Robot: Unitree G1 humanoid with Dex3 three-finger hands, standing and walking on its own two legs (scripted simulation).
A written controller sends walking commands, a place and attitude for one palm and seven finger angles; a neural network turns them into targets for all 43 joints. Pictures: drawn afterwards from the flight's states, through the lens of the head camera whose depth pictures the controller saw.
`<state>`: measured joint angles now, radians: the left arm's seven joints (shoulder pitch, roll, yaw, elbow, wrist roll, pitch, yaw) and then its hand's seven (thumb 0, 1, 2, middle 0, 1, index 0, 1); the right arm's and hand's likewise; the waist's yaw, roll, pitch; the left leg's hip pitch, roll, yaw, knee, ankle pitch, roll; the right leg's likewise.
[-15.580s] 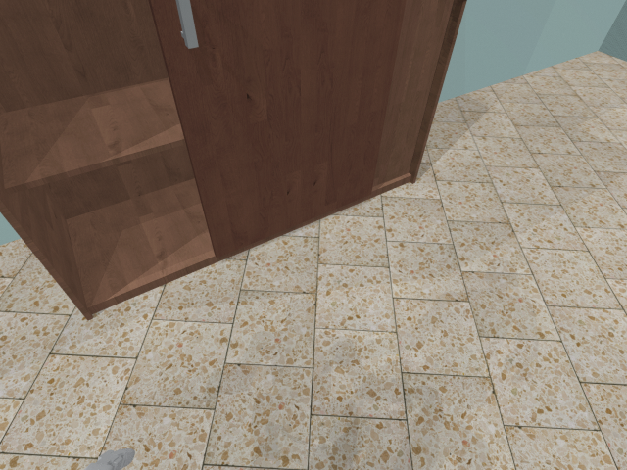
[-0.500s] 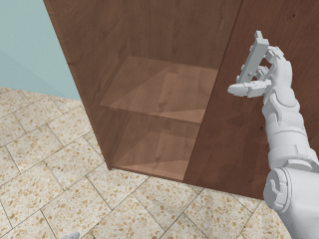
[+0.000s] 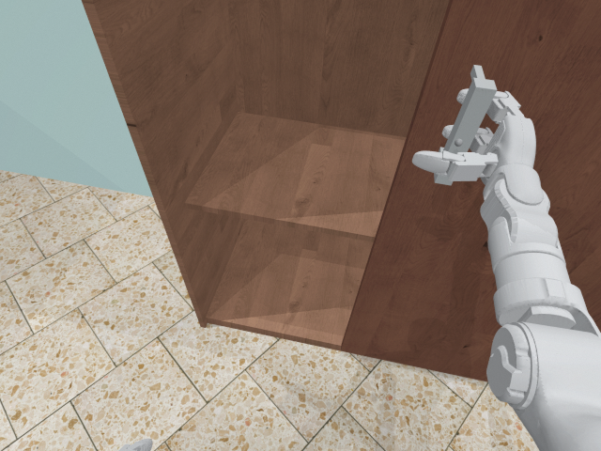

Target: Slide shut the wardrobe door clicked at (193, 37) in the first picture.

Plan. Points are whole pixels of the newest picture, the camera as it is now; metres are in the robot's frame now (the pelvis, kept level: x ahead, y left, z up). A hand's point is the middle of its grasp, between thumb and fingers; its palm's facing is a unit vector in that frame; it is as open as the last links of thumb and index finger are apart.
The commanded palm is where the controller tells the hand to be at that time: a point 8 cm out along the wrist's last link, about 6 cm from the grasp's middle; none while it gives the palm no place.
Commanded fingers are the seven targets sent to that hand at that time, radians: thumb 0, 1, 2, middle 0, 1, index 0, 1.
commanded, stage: grip the handle and tug to test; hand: right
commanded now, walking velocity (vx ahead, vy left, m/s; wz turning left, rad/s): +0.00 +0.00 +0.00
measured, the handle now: (459, 127) +0.52 -0.15 +0.19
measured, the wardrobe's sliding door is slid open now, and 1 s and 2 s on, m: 0.48 0.48 0.48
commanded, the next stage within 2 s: tug the door sideways, standing still in 1.18 s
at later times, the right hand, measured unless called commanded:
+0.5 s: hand (448, 143) +0.48 -0.12 +0.20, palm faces +0.06 +1.00 +0.04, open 5.7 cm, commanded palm +0.45 -0.19 +0.19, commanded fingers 0.00 -0.90 -0.90 0.45 1.40 0.45 1.40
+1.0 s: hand (446, 143) +0.48 -0.12 +0.20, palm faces +0.08 +1.00 +0.01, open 5.6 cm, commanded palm +0.44 -0.18 +0.19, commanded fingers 0.00 -0.90 -0.90 0.45 1.40 0.45 1.40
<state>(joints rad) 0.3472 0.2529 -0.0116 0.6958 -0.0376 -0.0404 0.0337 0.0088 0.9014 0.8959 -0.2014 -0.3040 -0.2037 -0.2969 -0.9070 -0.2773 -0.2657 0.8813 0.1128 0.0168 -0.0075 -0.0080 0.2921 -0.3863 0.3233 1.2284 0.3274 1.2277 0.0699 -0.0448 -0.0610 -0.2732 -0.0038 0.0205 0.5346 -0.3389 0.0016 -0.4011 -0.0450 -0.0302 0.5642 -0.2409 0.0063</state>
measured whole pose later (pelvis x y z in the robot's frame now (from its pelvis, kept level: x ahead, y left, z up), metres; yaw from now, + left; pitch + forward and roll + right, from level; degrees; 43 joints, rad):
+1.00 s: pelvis +0.00 +0.00 +0.00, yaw +1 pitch +5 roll +1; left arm 0.37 0.26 -0.01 0.69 -0.04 -0.05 0.03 0.01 0.90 0.90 -0.20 -0.30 -0.20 -0.30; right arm -0.91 -0.28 -0.28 0.91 0.10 -0.01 -0.02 -0.01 -0.68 -0.83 0.40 1.40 0.40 1.40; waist 0.09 -0.05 -0.05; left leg -0.29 -0.01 0.01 0.53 -0.33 0.01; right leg -0.41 -0.06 -0.04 0.55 -0.23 0.01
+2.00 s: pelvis +0.01 +0.00 +0.00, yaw -4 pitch +6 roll +1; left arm 0.32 0.23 0.00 0.75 -0.02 -0.08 0.00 0.01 0.90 0.90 -0.20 -0.30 -0.20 -0.30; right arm -0.94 -0.16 -0.09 0.77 0.14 0.09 -0.16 -0.01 -0.75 -0.80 0.34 1.40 0.28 1.40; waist 0.01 -0.05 -0.04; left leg -0.27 0.02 0.07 0.54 -0.37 0.00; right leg -0.43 -0.01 0.03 0.58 -0.25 0.01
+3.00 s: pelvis +0.05 +0.10 -0.01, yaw -7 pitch -4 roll +2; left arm 0.11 0.21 0.03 0.64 -0.04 -0.09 0.02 0.01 0.90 0.90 -0.20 -0.30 -0.20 -0.30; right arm -0.89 -0.24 -0.03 0.44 0.12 -0.06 -0.09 -0.03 -0.72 -0.83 0.45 1.40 0.20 1.40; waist -0.12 -0.05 0.32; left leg -0.43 0.05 -0.06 0.74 -0.28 0.01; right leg -0.19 -0.14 0.08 0.59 -0.34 0.11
